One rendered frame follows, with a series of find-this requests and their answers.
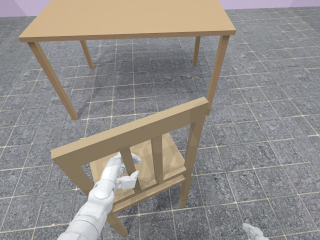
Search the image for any robot right hand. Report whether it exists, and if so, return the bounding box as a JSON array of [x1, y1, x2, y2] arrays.
[[242, 223, 269, 240]]

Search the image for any robot left forearm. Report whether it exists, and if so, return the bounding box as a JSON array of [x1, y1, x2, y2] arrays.
[[57, 179, 116, 240]]

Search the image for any robot left hand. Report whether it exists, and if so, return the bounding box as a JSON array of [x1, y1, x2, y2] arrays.
[[100, 152, 142, 190]]

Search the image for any table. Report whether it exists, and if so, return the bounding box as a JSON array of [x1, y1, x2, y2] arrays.
[[18, 0, 236, 120]]

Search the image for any chair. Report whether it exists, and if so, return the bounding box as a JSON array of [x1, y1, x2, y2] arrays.
[[51, 96, 209, 237]]

